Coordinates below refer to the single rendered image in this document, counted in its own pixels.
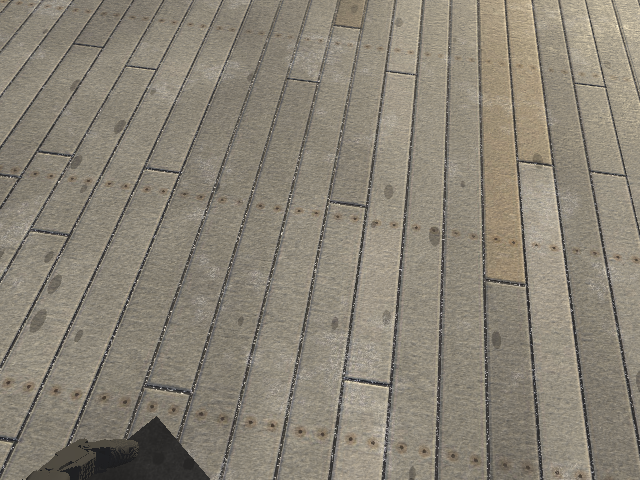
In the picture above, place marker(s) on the robot left hand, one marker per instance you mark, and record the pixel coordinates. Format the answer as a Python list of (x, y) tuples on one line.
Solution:
[(82, 459)]

